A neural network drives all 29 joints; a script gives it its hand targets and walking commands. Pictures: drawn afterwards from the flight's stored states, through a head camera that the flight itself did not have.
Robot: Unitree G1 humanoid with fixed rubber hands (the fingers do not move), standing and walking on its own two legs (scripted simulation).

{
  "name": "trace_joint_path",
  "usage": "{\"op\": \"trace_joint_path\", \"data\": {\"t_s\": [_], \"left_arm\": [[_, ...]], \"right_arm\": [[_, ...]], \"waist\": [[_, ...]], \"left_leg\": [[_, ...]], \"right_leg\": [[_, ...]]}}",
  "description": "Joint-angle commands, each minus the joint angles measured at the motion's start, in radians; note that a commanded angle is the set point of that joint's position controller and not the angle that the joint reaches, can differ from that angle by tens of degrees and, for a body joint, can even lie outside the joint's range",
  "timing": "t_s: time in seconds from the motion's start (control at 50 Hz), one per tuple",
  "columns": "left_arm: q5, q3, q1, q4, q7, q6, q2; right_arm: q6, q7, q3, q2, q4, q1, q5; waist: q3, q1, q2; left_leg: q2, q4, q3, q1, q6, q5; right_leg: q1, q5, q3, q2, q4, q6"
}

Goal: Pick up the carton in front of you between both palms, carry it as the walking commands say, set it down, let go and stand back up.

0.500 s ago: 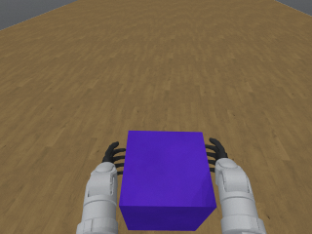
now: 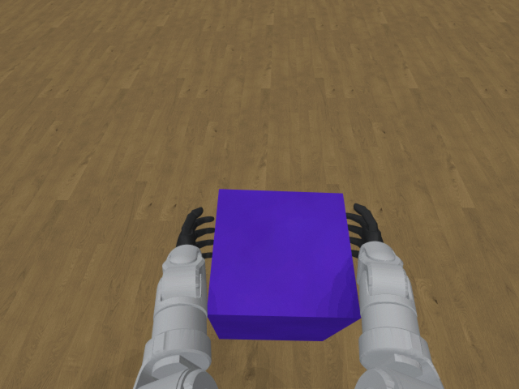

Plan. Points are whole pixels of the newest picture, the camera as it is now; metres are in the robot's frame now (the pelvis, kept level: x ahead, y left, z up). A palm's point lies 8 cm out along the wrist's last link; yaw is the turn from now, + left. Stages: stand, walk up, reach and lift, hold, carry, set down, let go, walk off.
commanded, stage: set down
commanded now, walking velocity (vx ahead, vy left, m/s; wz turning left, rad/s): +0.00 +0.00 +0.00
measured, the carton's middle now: (275, 272) +0.34 -0.02 -0.08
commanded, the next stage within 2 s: none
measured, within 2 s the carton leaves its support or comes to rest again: neither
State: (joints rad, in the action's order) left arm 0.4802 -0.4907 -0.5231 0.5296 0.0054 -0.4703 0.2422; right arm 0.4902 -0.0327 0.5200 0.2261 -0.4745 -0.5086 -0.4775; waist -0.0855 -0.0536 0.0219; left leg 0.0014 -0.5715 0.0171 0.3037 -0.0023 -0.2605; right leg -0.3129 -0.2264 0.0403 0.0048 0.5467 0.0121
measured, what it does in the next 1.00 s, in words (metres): lowers itself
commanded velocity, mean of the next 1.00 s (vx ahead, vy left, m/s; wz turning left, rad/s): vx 0.00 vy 0.00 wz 0.00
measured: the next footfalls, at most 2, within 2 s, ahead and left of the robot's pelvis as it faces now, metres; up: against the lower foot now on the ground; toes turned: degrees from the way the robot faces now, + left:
none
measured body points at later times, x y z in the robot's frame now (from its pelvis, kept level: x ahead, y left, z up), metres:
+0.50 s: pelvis -0.05 +0.01 -0.12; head +0.16 +0.00 +0.27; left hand +0.39 +0.10 -0.19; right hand +0.35 -0.20 -0.19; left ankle +0.03 +0.12 -0.73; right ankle +0.04 -0.11 -0.73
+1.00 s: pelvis -0.07 +0.02 -0.25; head +0.20 -0.01 +0.11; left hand +0.44 +0.06 -0.35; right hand +0.36 -0.22 -0.34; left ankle +0.03 +0.12 -0.73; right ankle +0.04 -0.12 -0.73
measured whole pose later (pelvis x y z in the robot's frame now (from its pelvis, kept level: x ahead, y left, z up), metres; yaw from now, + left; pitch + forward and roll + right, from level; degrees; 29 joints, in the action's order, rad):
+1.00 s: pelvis -0.07 +0.02 -0.25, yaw -3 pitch +46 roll -1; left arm 0.23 -0.34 -1.01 0.81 -0.08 -0.25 -0.01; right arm 0.28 0.09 0.56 0.11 -0.56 -0.86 -0.22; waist 0.19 -0.11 0.06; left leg 0.07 -1.70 0.02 1.98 0.00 -0.52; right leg -2.00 -0.44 -0.02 -0.02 1.65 -0.02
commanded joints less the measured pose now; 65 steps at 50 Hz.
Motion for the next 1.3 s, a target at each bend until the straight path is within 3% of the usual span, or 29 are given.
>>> {"op": "trace_joint_path", "data": {"t_s": [0.0, 0.16, 0.22, 0.28, 0.4, 0.48, 0.68, 0.8, 0.92, 1.0, 1.28], "left_arm": [[-0.128, 0.312, -0.363, 0.106, 0.165, 0.127, 0.637], [-0.253, 0.593, -0.489, 0.052, 0.115, 0.364, 0.725], [-0.297, 0.700, -0.549, -0.005, 0.097, 0.386, 0.738], [-0.316, 0.742, -0.579, -0.026, 0.093, 0.365, 0.743], [-0.303, 0.679, -0.664, 0.049, 0.150, 0.254, 0.770], [-0.292, 0.618, -0.737, 0.111, 0.190, 0.203, 0.769], [-0.339, 0.591, -0.882, 0.218, 0.199, 0.211, 0.734], [-0.336, 0.552, -0.929, 0.274, 0.168, 0.229, 0.691], [-0.356, 0.562, -1.000, 0.299, 0.148, 0.244, 0.667], [-0.372, 0.582, -1.031, 0.298, 0.133, 0.253, 0.649], [-0.404, 0.616, -1.174, 0.340, 0.080, 0.272, 0.534]], "right_arm": [[-0.124, -0.189, -0.317, 0.574, -0.097, -0.355, 0.120], [-0.356, -0.218, -0.531, 0.652, -0.074, -0.467, 0.241], [-0.376, -0.224, -0.604, 0.656, -0.025, -0.517, 0.285], [-0.354, -0.228, -0.627, 0.666, -0.006, -0.544, 0.303], [-0.238, -0.259, -0.585, 0.731, -0.072, -0.614, 0.293], [-0.183, -0.265, -0.537, 0.757, -0.115, -0.676, 0.281], [-0.183, -0.187, -0.507, 0.753, -0.148, -0.797, 0.304], [-0.198, -0.156, -0.536, 0.760, -0.136, -0.906, 0.353], [-0.217, -0.131, -0.516, 0.714, -0.149, -0.957, 0.367], [-0.231, -0.126, -0.502, 0.689, -0.136, -0.978, 0.377], [-0.259, -0.133, -0.429, 0.553, -0.134, -1.109, 0.412]], "waist": [[0.279, -0.010, -0.009], [0.751, -0.040, 0.015], [0.967, -0.060, 0.017], [1.062, -0.072, 0.019], [0.979, -0.072, 0.042], [0.969, -0.074, 0.038], [1.114, -0.103, 0.061], [1.183, -0.074, 0.021], [1.202, -0.096, 0.038], [1.231, -0.114, 0.064], [1.218, -0.152, 0.137]], "left_leg": [[0.108, 0.024, 0.053, 0.138, -0.016, 0.165], [0.124, -0.227, 0.076, 0.244, 0.011, 0.371], [0.130, -0.324, 0.077, 0.279, 0.023, 0.409], [0.139, -0.394, 0.066, 0.378, 0.029, 0.337], [0.154, -0.477, 0.030, 0.651, 0.015, 0.019], [0.160, -0.546, 0.012, 0.801, 0.004, -0.066], [0.185, -0.748, -0.028, 1.156, 0.002, -0.110], [0.196, -0.851, -0.037, 1.216, -0.009, -0.132], [0.197, -0.940, -0.038, 1.276, -0.009, -0.154], [0.197, -0.994, -0.032, 1.280, -0.004, -0.101], [0.179, -1.165, -0.015, 1.335, 0.000, -0.078]], "right_leg": [[0.019, 0.232, -0.094, -0.092, 0.030, 0.007], [-0.272, 0.341, -0.062, -0.120, 0.295, -0.011], [-0.359, 0.355, -0.046, -0.131, 0.387, -0.020], [-0.442, 0.310, -0.040, -0.137, 0.457, -0.019], [-0.642, 0.066, -0.029, -0.139, 0.544, -0.012], [-0.727, 0.006, -0.024, -0.136, 0.597, -0.016], [-0.799, 0.062, -0.028, -0.141, 0.775, -0.038], [-0.918, 0.024, -0.008, -0.151, 0.869, -0.060], [-1.029, -0.015, 0.009, -0.148, 0.952, -0.065], [-1.092, 0.041, 0.022, -0.147, 1.021, -0.066], [-1.341, 0.017, 0.055, -0.120, 1.215, -0.069]]}}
